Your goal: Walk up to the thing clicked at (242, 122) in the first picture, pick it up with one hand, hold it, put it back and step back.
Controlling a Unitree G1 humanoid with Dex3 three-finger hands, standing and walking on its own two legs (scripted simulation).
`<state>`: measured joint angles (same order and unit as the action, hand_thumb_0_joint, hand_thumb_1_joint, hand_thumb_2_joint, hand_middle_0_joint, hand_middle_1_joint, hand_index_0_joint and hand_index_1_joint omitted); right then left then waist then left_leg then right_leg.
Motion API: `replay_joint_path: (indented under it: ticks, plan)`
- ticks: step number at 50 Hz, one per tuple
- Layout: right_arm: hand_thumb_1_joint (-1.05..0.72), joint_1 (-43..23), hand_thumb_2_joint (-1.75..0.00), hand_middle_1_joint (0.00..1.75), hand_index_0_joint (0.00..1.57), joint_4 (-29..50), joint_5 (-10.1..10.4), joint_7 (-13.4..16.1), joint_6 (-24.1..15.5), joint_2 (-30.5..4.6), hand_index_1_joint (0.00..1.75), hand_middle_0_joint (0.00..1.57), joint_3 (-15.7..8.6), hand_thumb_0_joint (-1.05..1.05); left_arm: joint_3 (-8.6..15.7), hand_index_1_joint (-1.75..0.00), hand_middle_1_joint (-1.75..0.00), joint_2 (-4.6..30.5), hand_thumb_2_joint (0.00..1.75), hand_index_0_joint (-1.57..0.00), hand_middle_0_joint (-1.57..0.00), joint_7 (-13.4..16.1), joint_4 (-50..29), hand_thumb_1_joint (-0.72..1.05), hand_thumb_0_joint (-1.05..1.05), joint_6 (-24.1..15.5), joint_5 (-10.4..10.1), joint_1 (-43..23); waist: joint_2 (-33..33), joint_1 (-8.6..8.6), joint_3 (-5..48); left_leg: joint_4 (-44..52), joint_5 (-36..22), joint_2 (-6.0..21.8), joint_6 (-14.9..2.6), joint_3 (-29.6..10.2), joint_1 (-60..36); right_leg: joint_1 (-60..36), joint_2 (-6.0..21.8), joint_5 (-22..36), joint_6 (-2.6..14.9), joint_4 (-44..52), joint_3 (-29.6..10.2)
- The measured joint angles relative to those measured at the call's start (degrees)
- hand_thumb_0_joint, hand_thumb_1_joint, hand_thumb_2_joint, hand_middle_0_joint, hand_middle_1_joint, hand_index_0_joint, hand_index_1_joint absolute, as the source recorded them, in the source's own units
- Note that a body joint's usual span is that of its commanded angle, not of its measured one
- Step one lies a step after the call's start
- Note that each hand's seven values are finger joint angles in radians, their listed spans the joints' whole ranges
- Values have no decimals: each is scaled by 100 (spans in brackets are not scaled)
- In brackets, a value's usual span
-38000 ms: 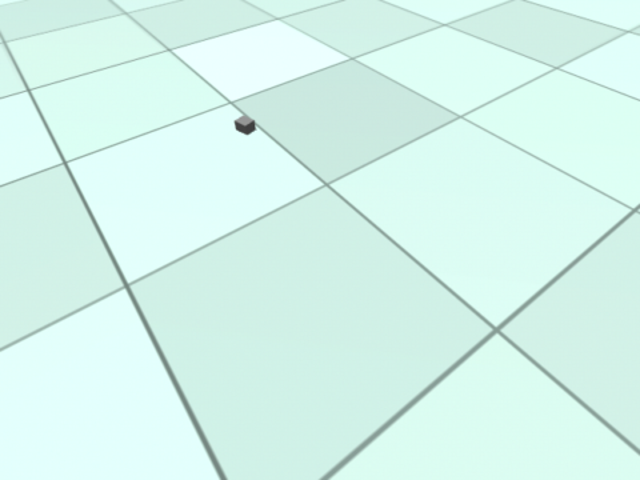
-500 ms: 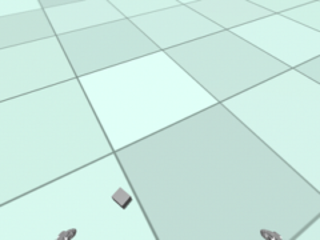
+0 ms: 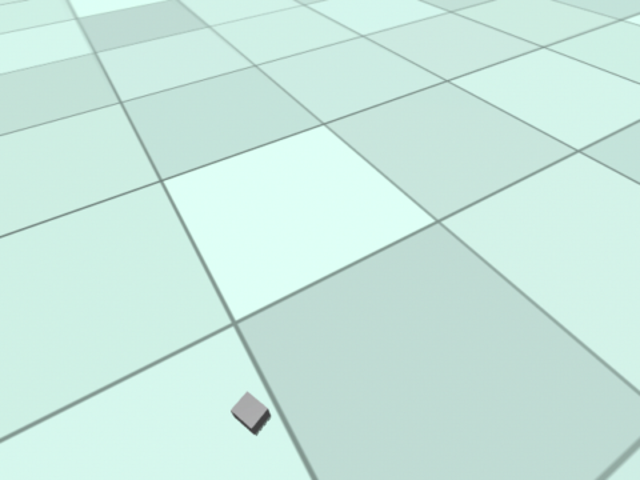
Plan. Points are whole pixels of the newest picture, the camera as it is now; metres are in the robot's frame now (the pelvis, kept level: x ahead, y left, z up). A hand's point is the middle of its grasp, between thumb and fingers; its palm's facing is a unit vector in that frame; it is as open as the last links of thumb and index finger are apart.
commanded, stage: stand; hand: left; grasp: from above
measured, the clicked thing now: (250, 412) +0.46 +0.26 -0.75
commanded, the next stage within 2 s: step back in 1.72 s
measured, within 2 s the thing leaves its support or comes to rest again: neither
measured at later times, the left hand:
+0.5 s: hand out of the picture +0.07 +0.22 -0.16, palm faces +0.00 -0.94 -0.33, open 7.4 cm
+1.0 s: hand out of the picture +0.10 +0.22 -0.15, palm faces -0.02 -0.94 -0.34, open 7.4 cm
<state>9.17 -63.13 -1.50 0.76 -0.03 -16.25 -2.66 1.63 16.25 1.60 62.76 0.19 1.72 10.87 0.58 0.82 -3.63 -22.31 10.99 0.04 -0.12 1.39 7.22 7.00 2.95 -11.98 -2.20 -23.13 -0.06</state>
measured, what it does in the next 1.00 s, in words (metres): stands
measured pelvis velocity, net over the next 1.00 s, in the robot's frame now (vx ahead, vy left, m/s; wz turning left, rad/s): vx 0.02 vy -0.02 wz -0.02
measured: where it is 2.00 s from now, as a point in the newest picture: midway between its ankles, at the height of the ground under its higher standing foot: outside the picture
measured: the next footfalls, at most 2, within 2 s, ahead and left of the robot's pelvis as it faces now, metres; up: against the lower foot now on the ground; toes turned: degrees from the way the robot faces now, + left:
none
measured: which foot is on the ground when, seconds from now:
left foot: down 0.00-1.00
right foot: down 0.00-1.00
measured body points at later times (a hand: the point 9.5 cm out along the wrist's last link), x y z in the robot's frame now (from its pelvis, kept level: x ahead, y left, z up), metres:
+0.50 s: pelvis +0.01 -0.02 +0.00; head +0.01 -0.03 +0.45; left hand +0.07 +0.27 -0.13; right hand +0.06 -0.31 -0.14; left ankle +0.02 +0.12 -0.74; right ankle +0.01 -0.14 -0.74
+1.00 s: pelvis +0.02 -0.02 +0.00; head +0.03 -0.02 +0.45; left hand +0.10 +0.27 -0.13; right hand +0.08 -0.31 -0.14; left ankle +0.02 +0.12 -0.74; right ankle +0.01 -0.14 -0.74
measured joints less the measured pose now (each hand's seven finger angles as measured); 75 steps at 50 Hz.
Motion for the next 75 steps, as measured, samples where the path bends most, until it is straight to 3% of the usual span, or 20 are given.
replay_joint_path:
  ticks: [30,75]
  plan:
    - [-90,-157,-90,30,20,-235,55,-40,-19,-188,30,21,116,1,-44,-30,-30,52,90,-20,-20,-70,221,90,0,-76,-77,-342,42,-93,-18,299,-97,203,159,19,-116,-78,-207,115,150,291,-13]
    - [-90,-309,-90,30,20,-263,81,-79,-41,-292,30,21,167,1,-78,-30,-30,231,90,-20,-20,-129,177,90,0,-79,-122,-464,13,-116,37,454,-65,242,191,100,-227,-125,-247,80,175,381,-86]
